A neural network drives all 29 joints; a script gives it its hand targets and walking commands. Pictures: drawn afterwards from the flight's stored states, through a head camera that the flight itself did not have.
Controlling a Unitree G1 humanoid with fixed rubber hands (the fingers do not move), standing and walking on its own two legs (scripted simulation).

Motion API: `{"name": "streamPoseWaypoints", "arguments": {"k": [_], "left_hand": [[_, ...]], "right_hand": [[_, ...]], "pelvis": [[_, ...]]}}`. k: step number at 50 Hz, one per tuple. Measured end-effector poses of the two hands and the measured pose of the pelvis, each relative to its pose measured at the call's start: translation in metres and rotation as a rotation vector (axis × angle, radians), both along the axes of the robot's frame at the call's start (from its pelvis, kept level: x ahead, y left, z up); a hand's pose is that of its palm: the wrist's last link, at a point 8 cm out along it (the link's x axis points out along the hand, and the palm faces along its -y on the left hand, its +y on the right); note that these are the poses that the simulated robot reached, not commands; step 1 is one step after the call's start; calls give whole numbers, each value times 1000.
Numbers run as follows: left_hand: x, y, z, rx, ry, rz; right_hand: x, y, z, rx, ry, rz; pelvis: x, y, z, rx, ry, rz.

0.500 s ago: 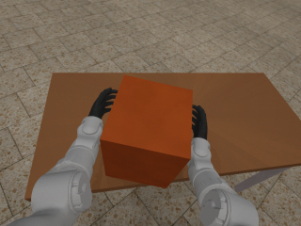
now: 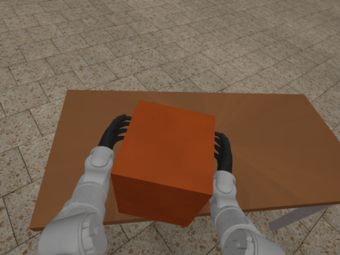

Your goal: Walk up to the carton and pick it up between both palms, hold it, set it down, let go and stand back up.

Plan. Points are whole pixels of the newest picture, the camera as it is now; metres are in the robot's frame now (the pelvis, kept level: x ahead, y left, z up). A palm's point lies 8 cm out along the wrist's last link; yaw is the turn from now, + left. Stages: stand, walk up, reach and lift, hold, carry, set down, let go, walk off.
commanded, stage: reach and lift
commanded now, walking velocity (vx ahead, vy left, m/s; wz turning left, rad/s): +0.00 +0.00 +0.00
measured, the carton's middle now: (164, 166) +0.36 -0.01 -0.03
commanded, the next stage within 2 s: none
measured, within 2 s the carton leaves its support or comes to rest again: leaves its support in 1.26 s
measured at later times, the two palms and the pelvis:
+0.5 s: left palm (108, 143) +0.39 +0.14 +0.02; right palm (223, 165) +0.34 -0.15 +0.02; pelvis -0.01 +0.00 +0.00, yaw +0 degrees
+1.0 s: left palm (109, 143) +0.39 +0.14 +0.02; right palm (223, 166) +0.33 -0.15 +0.02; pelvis -0.01 +0.00 +0.00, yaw +0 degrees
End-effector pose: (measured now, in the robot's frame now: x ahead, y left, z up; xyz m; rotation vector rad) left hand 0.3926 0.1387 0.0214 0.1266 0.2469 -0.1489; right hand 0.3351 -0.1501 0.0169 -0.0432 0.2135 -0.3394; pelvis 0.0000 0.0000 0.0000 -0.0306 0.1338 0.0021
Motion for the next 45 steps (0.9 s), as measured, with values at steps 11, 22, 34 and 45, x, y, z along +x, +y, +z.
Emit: {"name": "streamPoseWaypoints", "arguments": {"k": [11, 22, 34, 45], "left_hand": [[0, 0, -1, -10, 3, 2], [0, 0, -1, -16, 5, 3], [0, 0, -1, -14, 6, 6], [0, 0, -1, -5, 1, 6]], "right_hand": [[0, 0, 1, -15, 1, 4], [0, 0, 1, -19, 1, 4], [0, 0, 0, -10, -3, 2], [0, 0, -1, 1, -10, 0]], "pelvis": [[-2, -2, 1, 2, 14, 3], [-5, 0, 0, 1, 35, 0], [-9, 0, 0, 1, 52, -4], [-9, -1, -1, 1, 70, -7]]}}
